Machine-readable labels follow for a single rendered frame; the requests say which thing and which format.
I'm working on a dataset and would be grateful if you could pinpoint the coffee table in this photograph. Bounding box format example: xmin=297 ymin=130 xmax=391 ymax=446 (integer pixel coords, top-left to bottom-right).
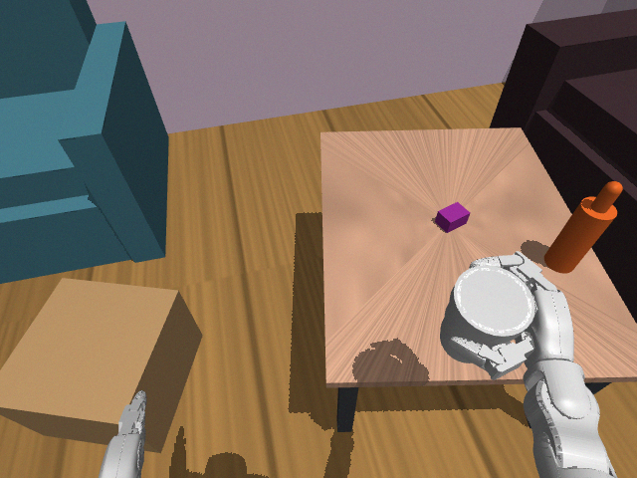
xmin=320 ymin=127 xmax=637 ymax=432

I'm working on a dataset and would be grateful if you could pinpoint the right robot arm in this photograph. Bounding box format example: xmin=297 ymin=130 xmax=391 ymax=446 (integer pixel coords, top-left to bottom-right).
xmin=524 ymin=358 xmax=617 ymax=478

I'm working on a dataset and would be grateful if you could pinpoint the sofa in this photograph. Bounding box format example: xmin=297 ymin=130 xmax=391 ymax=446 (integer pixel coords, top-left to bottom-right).
xmin=489 ymin=9 xmax=637 ymax=324

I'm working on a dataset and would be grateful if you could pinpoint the armchair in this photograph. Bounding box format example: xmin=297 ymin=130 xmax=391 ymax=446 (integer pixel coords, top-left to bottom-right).
xmin=0 ymin=0 xmax=169 ymax=284

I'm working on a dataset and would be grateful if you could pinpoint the right robot hand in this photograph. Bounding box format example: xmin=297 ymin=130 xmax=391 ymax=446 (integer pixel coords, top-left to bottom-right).
xmin=448 ymin=251 xmax=574 ymax=380

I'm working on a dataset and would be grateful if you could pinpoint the left robot hand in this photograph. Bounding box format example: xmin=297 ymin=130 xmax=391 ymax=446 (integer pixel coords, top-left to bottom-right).
xmin=99 ymin=390 xmax=147 ymax=478

